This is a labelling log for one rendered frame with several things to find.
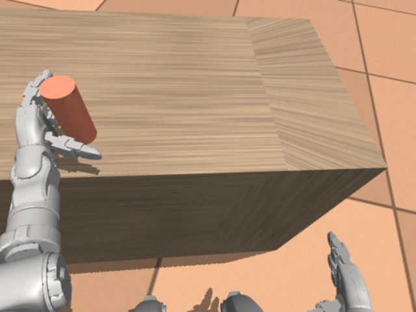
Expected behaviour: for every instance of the can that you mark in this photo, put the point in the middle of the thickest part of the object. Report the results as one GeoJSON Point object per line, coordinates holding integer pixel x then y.
{"type": "Point", "coordinates": [65, 102]}

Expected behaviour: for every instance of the right robot hand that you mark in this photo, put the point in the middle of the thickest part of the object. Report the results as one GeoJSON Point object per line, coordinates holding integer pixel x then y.
{"type": "Point", "coordinates": [351, 289]}

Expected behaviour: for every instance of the left robot hand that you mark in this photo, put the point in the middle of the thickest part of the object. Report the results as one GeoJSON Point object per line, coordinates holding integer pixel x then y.
{"type": "Point", "coordinates": [36, 127]}

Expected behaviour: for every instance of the left robot arm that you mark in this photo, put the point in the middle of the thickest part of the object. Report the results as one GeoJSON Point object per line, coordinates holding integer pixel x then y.
{"type": "Point", "coordinates": [33, 273]}

